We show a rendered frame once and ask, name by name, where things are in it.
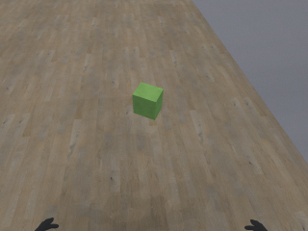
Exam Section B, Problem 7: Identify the robot right hand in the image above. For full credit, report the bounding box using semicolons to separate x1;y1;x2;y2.
244;219;268;231

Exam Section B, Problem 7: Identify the robot left hand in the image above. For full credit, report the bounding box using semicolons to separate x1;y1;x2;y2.
35;218;59;231

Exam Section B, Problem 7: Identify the carton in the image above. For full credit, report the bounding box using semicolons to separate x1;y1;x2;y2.
132;82;164;120

